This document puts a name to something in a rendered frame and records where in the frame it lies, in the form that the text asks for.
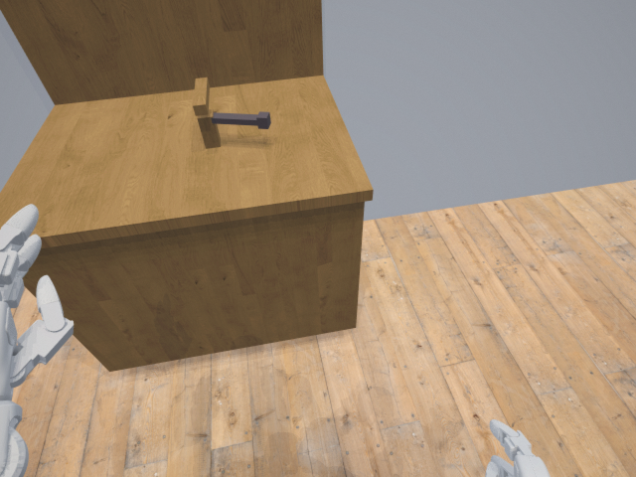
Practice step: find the tap lever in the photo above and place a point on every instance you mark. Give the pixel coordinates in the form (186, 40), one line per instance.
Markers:
(262, 120)

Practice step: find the left robot forearm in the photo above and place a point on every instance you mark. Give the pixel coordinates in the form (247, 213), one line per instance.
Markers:
(14, 454)

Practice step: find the left robot hand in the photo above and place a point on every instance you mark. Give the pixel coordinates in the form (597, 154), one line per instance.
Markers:
(40, 343)

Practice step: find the right robot hand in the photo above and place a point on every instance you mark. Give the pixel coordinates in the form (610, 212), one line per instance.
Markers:
(519, 450)

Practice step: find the counter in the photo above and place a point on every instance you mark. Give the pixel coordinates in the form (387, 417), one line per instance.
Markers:
(168, 236)

